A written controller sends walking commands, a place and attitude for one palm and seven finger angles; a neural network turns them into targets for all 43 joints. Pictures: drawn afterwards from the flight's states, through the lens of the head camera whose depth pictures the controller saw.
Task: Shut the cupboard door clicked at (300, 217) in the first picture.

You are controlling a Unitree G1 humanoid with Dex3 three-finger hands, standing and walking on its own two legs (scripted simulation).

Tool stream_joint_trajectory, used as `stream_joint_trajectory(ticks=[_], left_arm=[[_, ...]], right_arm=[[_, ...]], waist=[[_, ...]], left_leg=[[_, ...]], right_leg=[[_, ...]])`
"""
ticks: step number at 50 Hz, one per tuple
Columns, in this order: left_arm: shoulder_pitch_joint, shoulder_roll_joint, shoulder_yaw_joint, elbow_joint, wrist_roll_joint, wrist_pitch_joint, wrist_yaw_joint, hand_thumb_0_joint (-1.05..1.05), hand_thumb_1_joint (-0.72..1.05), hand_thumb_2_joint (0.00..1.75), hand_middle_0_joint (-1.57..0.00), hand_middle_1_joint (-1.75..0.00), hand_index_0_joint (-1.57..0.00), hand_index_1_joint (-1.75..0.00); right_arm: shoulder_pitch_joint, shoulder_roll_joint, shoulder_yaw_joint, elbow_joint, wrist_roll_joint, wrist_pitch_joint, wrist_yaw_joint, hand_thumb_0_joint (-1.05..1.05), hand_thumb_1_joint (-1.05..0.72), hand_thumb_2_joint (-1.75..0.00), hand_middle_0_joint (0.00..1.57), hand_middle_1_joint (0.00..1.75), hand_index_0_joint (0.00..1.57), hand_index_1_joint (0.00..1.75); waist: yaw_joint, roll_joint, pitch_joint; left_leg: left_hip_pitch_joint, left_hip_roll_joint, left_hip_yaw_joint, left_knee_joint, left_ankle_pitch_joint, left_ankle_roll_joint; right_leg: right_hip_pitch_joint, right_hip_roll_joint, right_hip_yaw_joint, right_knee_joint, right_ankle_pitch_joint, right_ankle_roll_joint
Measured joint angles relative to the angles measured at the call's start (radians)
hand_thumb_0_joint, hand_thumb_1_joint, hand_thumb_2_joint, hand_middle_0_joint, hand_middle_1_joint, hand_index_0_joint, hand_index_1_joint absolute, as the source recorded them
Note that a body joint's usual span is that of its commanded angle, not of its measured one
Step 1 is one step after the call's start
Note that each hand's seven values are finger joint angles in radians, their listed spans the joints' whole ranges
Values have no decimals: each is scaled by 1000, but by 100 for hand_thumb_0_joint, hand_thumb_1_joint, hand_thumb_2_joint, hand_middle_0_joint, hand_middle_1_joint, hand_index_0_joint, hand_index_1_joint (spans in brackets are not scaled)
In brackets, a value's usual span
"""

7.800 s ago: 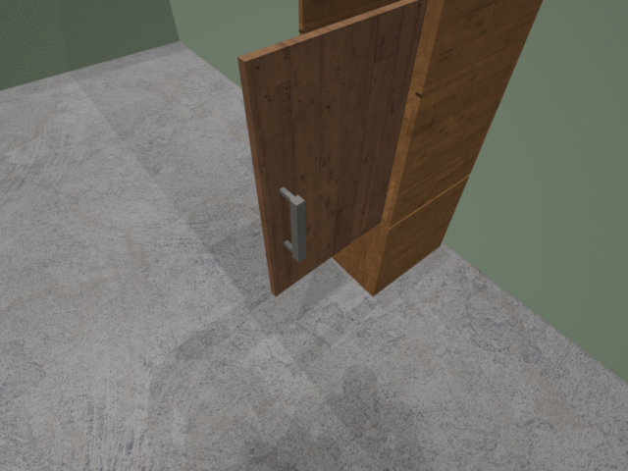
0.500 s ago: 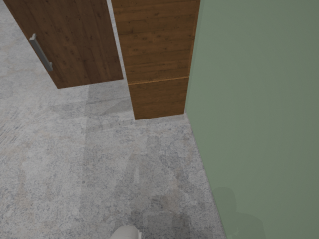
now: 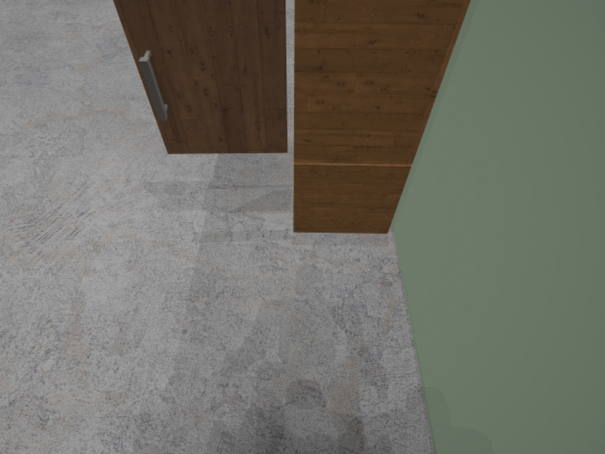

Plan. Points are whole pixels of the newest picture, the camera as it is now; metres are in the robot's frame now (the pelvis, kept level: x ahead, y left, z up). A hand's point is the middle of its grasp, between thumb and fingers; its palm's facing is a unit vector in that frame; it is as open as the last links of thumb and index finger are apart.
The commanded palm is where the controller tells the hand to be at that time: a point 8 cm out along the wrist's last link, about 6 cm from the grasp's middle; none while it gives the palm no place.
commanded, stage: take the last steps up to it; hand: left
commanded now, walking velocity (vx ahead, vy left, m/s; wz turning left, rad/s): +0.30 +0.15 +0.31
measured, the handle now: (155, 86) +0.95 +0.45 -0.09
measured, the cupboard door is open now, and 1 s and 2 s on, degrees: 92 92 92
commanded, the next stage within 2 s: come to a stop and stand still in 1.38 s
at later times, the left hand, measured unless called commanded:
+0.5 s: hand out of the picture -0.03 +0.19 -0.18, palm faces +0.27 -0.95 -0.18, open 7.4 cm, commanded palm none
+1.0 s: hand (140, 297) +0.38 +0.32 -0.15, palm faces +0.11 -0.98 -0.18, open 7.4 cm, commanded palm none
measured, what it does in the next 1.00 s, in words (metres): walks ahead: right foot, then left foot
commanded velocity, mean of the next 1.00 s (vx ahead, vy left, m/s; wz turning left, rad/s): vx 0.30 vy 0.08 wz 0.03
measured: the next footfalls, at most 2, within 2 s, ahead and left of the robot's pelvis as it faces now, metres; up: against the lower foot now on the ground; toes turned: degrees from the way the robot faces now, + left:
right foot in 0.06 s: +0.02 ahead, -0.13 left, +0.00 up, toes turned -3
left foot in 0.52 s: +0.21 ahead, +0.20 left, +0.00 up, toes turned +17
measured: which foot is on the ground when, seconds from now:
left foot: down 0.00-0.06, up 0.08-0.50, down 0.52-1.00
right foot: up 0.00-0.04, down 0.06-0.52, up 0.54-1.00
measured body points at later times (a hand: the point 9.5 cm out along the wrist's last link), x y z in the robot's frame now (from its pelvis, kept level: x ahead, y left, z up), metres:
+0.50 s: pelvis +0.10 +0.05 -0.01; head +0.15 +0.07 +0.43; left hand -0.04 +0.24 -0.16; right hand +0.23 -0.17 -0.16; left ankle +0.17 +0.19 -0.73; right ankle -0.02 -0.13 -0.74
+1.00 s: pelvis +0.27 +0.14 +0.00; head +0.29 +0.14 +0.45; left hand +0.37 +0.38 -0.14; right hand +0.23 -0.09 -0.16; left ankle +0.18 +0.19 -0.74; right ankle +0.37 +0.03 -0.71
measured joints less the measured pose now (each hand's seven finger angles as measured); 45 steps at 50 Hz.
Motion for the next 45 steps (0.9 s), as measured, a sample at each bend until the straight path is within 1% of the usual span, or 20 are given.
stream_joint_trajectory(ticks=[3, 5, 6, 7, 9, 13, 17, 20, 23, 25, 26, 27, 28, 29, 30, 31, 33, 35, 39, 45], left_arm=[[12, -18, -5, -12, 4, -26, -10, 1, 91, 90, -20, -30, -19, -30], [23, -40, -8, -11, 11, -47, -9, 1, 90, 90, -20, -30, -20, -30], [37, -52, -11, -9, 11, -54, -7, 1, 90, 90, -20, -30, -20, -30], [56, -62, -13, -5, 10, -61, -6, 1, 90, 90, -20, -30, -20, -30], [96, -76, -13, 14, 8, -72, -1, 1, 91, 90, -20, -30, -20, -30], [163, -79, -11, 63, 6, -91, 3, 1, 92, 90, -20, -30, -20, -30], [221, -83, -14, 105, 10, -106, 5, 1, 91, 90, -20, -30, -20, -30], [259, -85, -15, 133, 14, -109, 6, 1, 91, 90, -20, -30, -20, -30], [288, -81, -14, 159, 19, -103, 6, 1, 91, 90, -20, -30, -20, -30], [306, -76, -10, 175, 19, -95, 4, 1, 90, 90, -20, -30, -20, -30], [318, -76, -9, 183, 18, -90, 2, 1, 90, 90, -20, -30, -20, -30], [317, -75, -8, 190, 14, -80, -2, 1, 90, 90, -20, -30, -20, -30], [301, -70, -7, 194, 9, -66, -3, 1, 90, 90, -20, -30, -20, -30], [281, -64, -7, 194, 6, -54, -1, 1, 90, 90, -20, -30, -20, -30], [259, -59, -5, 192, 3, -46, 1, 1, 90, 90, -20, -30, -20, -30], [236, -54, -3, 187, 4, -43, 1, 1, 90, 90, -20, -30, -20, -30], [187, -43, 5, 166, 10, -45, -4, 1, 91, 90, -20, -30, -19, -30], [141, -38, 11, 133, 14, -50, -6, 1, 91, 90, -20, -30, -19, -30], [60, -36, 19, 75, 16, -55, -12, 1, 91, 90, -19, -29, -19, -30], [-30, -39, 16, 26, 14, -49, -21, 1, 91, 90, -19, -29, -19, -30]], right_arm=[[43, -5, -10, 17, 5, 8, 5, 0, -91, -90, 20, 30, 20, 30], [63, -19, -21, 33, 6, 17, 12, 0, -91, -90, 20, 30, 20, 30], [70, -27, -26, 43, 3, 26, 16, 0, -91, -90, 20, 30, 20, 30], [75, -34, -31, 53, 0, 33, 21, 1, -91, -90, 20, 30, 20, 30], [79, -45, -40, 66, -4, 36, 32, 1, -91, -90, 20, 29, 20, 30], [81, -53, -50, 73, -2, 31, 42, 1, -91, -90, 20, 29, 20, 29], [66, -57, -49, 78, 0, 32, 47, 1, -91, -90, 20, 29, 20, 29], [36, -55, -41, 75, 3, 32, 52, 1, -91, -90, 20, 29, 19, 29], [-11, -47, -31, 60, 6, 21, 59, 1, -91, -90, 20, 29, 19, 29], [-40, -38, -24, 42, 6, 0, 59, 1, -91, -90, 20, 29, 19, 29], [-48, -38, -19, 27, 5, -17, 58, 1, -91, -90, 20, 29, 19, 29], [-59, -37, -20, 14, 1, -37, 51, 1, -91, -90, 20, 29, 20, 29], [-70, -29, -20, 5, 0, -52, 41, 1, -91, -90, 20, 29, 20, 29], [-76, -19, -17, 0, 0, -63, 31, 0, -91, -90, 20, 29, 20, 29], [-77, -10, -14, -1, 1, -68, 23, 0, -91, -90, 20, 29, 20, 29], [-73, 0, -10, 0, 1, -70, 16, 0, -91, -90, 20, 29, 20, 29], [-52, 19, -2, 6, 0, -76, 6, 0, -91, -90, 20, 29, 20, 29], [-23, 28, -16, 7, 10, -92, -11, -1, -93, -90, 20, 29, 20, 30], [43, 13, -16, 27, 7, -102, -15, -2, -95, -90, 20, 30, 20, 30], [158, 19, -6, 86, 4, -94, -12, -1, -93, -90, 20, 29, 20, 30]], waist=[[-6, 8, -22], [-5, 28, -23], [-5, 36, -23], [-2, 38, -25], [-6, 38, -29], [-12, 22, -33], [3, 9, -26], [21, 0, -15], [44, -14, 1], [53, -29, 9], [53, -30, 9], [46, -29, 14], [43, -34, 27], [47, -38, 34], [51, -38, 34], [53, -39, 30], [50, -42, 17], [44, -45, 2], [27, -48, -34], [1, -44, -55]], left_leg=[[-35, -14, -10, 71, -38, -13], [-96, -20, -22, 239, -187, -22], [-134, -24, -25, 348, -222, -28], [-171, -25, -22, 449, -215, -33], [-235, -8, -13, 589, -135, -49], [-322, 42, -3, 660, -11, -78], [-359, 76, 10, 604, 25, -86], [-348, 88, 41, 482, 29, -81], [-300, 84, 77, 322, 3, -60], [-240, 64, 102, 211, -20, -39], [-196, 55, 114, 148, -18, -29], [-196, 49, 118, 152, 26, -12], [-205, 42, 122, 196, 15, 4], [-200, 40, 129, 220, -8, 16], [-184, 41, 137, 218, -27, 25], [-160, 39, 145, 198, -36, 29], [-101, 29, 157, 126, -23, 29], [-41, 13, 169, 42, -2, 37], [65, -20, 183, -95, 25, 50], [181, -51, 187, -188, 2, 49]], right_leg=[[111, 12, -23, -217, 46, -18], [125, 13, -39, -228, 96, -56], [136, 10, -48, -225, 94, -65], [152, 5, -52, -236, 92, -69], [197, -3, -62, -293, 105, -66], [275, -23, -93, -401, 135, -53], [331, -47, -126, -450, 128, -31], [366, -69, -152, -459, 104, -6], [391, -95, -169, -441, 66, 27], [395, -122, -172, -395, 21, 52], [379, -136, -168, -329, -13, 53], [334, -153, -158, -211, -44, 31], [268, -155, -108, -51, -75, 5], [192, -138, -53, 114, -94, -20], [116, -118, -17, 254, -85, -40], [48, -103, -3, 356, -54, -53], [-61, -87, -6, 445, 16, -65], [-142, -77, -14, 439, 80, -65], [-243, -61, -21, 366, 193, -54], [-258, -54, -15, 190, 275, -50]])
